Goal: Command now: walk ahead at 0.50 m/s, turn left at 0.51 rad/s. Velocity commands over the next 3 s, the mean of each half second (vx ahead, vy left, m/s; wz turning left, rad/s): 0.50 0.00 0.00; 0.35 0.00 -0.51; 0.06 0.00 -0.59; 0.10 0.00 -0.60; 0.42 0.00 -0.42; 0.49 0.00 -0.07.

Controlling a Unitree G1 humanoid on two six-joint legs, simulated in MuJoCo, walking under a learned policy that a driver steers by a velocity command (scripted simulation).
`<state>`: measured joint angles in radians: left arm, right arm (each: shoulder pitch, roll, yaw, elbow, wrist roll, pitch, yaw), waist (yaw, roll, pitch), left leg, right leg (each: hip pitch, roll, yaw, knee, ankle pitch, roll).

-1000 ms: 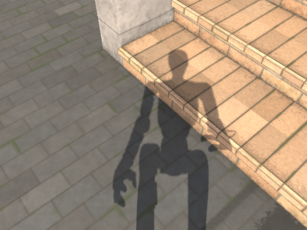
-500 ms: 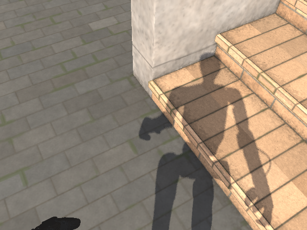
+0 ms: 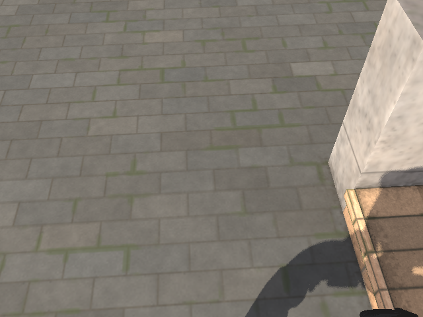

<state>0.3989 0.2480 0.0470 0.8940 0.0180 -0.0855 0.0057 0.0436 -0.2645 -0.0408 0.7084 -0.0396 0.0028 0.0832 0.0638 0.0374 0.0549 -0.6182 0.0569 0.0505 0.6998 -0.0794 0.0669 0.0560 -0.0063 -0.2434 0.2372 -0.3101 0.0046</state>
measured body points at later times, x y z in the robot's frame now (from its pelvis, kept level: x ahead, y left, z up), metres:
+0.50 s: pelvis +0.27 +0.04 +0.00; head +0.29 +0.05 +0.45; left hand +0.40 +0.29 -0.13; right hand +0.26 -0.22 -0.13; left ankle +0.17 +0.10 -0.74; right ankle +0.42 -0.10 -0.69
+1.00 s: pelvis +0.51 +0.01 +0.00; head +0.55 -0.02 +0.45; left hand +0.63 +0.26 -0.12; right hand +0.57 -0.28 -0.12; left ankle +0.68 +0.12 -0.69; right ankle +0.45 -0.05 -0.74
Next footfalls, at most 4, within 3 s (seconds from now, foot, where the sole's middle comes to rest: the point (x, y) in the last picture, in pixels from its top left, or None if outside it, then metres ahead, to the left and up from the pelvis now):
0.08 left None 0.21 0.10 -0.78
0.64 right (253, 304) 0.49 -0.05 -0.78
1.12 left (222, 234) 0.72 0.05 -0.78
1.54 right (254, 294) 0.52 -0.06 -0.78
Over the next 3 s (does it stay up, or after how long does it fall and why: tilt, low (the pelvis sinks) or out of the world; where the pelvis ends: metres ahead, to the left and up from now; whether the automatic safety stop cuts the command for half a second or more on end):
stays up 0.60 -0.14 0.01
